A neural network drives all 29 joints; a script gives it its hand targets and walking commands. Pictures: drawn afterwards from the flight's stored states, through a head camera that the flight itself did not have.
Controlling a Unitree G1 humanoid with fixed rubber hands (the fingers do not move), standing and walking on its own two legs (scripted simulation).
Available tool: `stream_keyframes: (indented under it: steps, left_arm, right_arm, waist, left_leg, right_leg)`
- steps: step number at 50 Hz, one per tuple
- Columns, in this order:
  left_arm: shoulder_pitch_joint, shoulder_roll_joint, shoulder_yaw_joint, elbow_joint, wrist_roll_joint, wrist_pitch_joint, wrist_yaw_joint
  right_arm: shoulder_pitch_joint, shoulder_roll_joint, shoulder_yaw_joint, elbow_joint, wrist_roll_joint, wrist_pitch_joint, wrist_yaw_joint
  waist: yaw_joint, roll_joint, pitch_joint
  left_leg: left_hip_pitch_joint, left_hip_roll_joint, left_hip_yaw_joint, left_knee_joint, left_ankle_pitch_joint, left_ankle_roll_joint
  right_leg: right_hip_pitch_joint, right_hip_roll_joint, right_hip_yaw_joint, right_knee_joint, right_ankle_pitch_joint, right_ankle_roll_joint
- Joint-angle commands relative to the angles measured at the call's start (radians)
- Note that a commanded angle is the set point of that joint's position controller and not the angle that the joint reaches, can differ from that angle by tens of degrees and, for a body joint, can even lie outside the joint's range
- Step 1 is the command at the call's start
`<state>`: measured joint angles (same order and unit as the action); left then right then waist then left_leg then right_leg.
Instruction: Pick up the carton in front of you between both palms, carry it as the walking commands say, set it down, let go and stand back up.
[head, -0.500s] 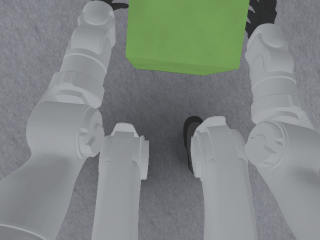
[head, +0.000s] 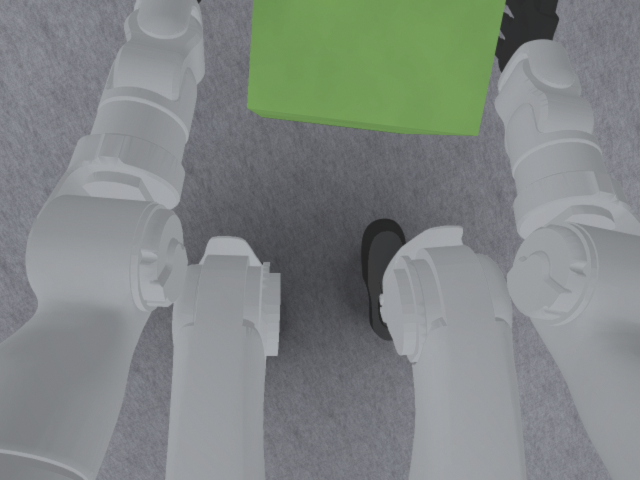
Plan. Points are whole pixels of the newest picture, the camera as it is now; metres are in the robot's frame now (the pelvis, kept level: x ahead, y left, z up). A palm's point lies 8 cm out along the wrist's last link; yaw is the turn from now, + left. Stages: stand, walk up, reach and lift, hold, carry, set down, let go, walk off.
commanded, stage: set down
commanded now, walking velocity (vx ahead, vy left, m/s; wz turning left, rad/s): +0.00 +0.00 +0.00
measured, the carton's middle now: (356, 33) +0.52 -0.06 -0.25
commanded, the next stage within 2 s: let go in 1.22 s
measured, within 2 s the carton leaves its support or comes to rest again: neither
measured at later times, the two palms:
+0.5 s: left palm out of the picture +0.56 +0.13 -0.08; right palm (626, 9) +0.50 -0.24 -0.08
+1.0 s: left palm out of the picture +0.57 +0.15 +0.07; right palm out of the picture +0.50 -0.25 +0.07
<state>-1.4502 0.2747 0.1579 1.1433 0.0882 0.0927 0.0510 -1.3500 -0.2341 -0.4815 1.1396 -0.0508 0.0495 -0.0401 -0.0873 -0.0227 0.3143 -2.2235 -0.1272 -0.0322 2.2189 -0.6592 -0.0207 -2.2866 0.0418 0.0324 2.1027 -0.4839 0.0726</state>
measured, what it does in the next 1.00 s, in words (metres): rises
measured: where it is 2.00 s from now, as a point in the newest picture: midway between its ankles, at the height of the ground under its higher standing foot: (315, 318)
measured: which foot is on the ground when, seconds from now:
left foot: down 0.00-1.00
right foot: down 0.00-1.00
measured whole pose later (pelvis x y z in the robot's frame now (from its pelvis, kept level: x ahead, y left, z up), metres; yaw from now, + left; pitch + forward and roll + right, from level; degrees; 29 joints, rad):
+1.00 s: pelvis +0.02 -0.01 +0.17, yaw +1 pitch +47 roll +0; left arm -1.19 0.34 0.17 0.90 -0.03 0.19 0.01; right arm -1.02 -0.20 -0.33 0.73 0.08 0.17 -0.09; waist -0.10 0.03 -0.07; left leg -1.88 -0.07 -0.03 1.58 -0.53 -0.01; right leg -1.94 0.02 0.03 1.51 -0.39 0.02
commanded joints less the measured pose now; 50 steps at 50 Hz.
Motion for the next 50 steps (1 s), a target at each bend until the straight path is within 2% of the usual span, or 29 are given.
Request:
stream_keyframes:
  steps: [1, 3, 6, 9, 12, 14, 17, 21, 24, 28, 31, 41, 50]
  left_arm:
    - [-0.268, 0.185, -0.089, -0.088, -0.133, -0.039, 0.033]
    - [-0.302, 0.166, -0.159, -0.12, -0.208, -0.052, 0.026]
    - [-0.319, 0.158, -0.223, -0.162, -0.284, -0.059, 0.014]
    - [-0.297, 0.197, -0.223, -0.185, -0.307, -0.053, 0.018]
    - [-0.262, 0.235, -0.188, -0.212, -0.288, -0.036, 0.03]
    - [-0.242, 0.244, -0.157, -0.257, -0.264, -0.019, 0.038]
    - [-0.217, 0.25, -0.117, -0.334, -0.238, 0.018, 0.047]
    - [-0.172, 0.226, -0.069, -0.282, -0.21, 0.054, 0.037]
    - [-0.138, 0.201, -0.038, -0.216, -0.189, 0.047, 0.019]
    - [-0.109, 0.196, -0.009, -0.171, -0.163, 0.03, 0.002]
    - [-0.101, 0.198, -0.001, -0.18, -0.148, 0.027, -0.006]
    - [-0.081, 0.193, -0.008, -0.352, -0.138, 0.073, -0.02]
    - [0.017, 0.169, 0.032, -0.345, -0.105, 0.078, -0.046]
  right_arm:
    - [-0.171, -0.189, 0.052, -0.046, 0.097, -0.07, -0.047]
    - [-0.194, -0.19, 0.108, -0.046, 0.153, -0.087, -0.048]
    - [-0.205, -0.187, 0.181, -0.067, 0.227, -0.095, -0.045]
    - [-0.186, -0.207, 0.218, -0.12, 0.275, -0.087, -0.05]
    - [-0.151, -0.216, 0.233, -0.192, 0.297, -0.065, -0.063]
    - [-0.127, -0.219, 0.237, -0.256, 0.295, -0.046, -0.076]
    - [-0.101, -0.218, 0.228, -0.373, 0.27, -0.005, -0.1]
    - [-0.063, -0.162, 0.204, -0.392, 0.222, 0.048, -0.113]
    - [-0.039, -0.11, 0.196, -0.366, 0.192, 0.052, -0.106]
    - [-0.018, -0.086, 0.178, -0.357, 0.161, 0.049, -0.092]
    - [0.004, -0.084, 0.165, -0.372, 0.146, 0.053, -0.086]
    - [0.076, -0.107, 0.147, -0.51, 0.145, 0.093, -0.069]
    - [0.16, -0.069, 0.136, -0.519, 0.123, 0.098, -0.04]
  waist:
    - [-0.045, 0.124, -0.946]
    - [-0.067, 0.149, -0.992]
    - [-0.08, 0.166, -1.086]
    - [-0.074, 0.158, -1.212]
    - [-0.052, 0.156, -1.337]
    - [-0.042, 0.151, -1.429]
    - [-0.044, 0.125, -1.53]
    - [-0.043, 0.083, -1.354]
    - [-0.031, 0.061, -1.238]
    - [-0.025, 0.052, -1.228]
    - [-0.028, 0.065, -1.272]
    - [-0.05, 0.146, -1.492]
    - [-0.039, 0.128, -1.427]
  left_leg:
    - [0.353, 0.068, -0.015, -0.244, 0.29, -0.01]
    - [0.382, 0.077, -0.022, -0.227, 0.338, -0.015]
    - [0.439, 0.088, -0.019, -0.209, 0.389, -0.017]
    - [0.494, 0.092, 0.002, -0.201, 0.402, -0.014]
    - [0.553, 0.086, 0.031, -0.212, 0.383, -0.007]
    - [0.585, 0.075, 0.052, -0.231, 0.356, -0.004]
    - [0.614, 0.057, 0.077, -0.277, 0.308, 0.005]
    - [0.506, 0.046, 0.085, -0.359, 0.201, 0.02]
    - [0.43, 0.047, 0.078, -0.404, 0.185, 0.026]
    - [0.418, 0.046, 0.073, -0.469, 0.201, 0.024]
    - [0.462, 0.044, 0.074, -0.519, 0.217, 0.02]
    - [0.769, 0.031, 0.077, -0.683, 0.358, 0.003]
    - [0.868, 0.03, 0.061, -0.857, 0.434, -0.001]
  right_leg:
    - [0.514, -0.02, -0.084, -0.052, 0.3, -0.018]
    - [0.521, -0.031, -0.078, -0.041, 0.357, -0.031]
    - [0.56, -0.042, -0.076, -0.038, 0.41, -0.037]
    - [0.65, -0.041, -0.079, -0.043, 0.434, -0.034]
    - [0.737, -0.031, -0.086, -0.064, 0.433, -0.029]
    - [0.806, -0.022, -0.094, -0.088, 0.424, -0.028]
    - [0.898, -0.006, -0.11, -0.144, 0.395, -0.029]
    - [0.852, 0.005, -0.108, -0.232, 0.295, -0.027]
    - [0.799, 0.005, -0.098, -0.277, 0.27, -0.02]
    - [0.808, 0.008, -0.095, -0.334, 0.285, -0.015]
    - [0.834, 0.01, -0.1, -0.381, 0.298, -0.013]
    - [0.955, 0.021, -0.125, -0.55, 0.39, -0.021]
    - [1.055, 0.023, -0.114, -0.723, 0.447, -0.017]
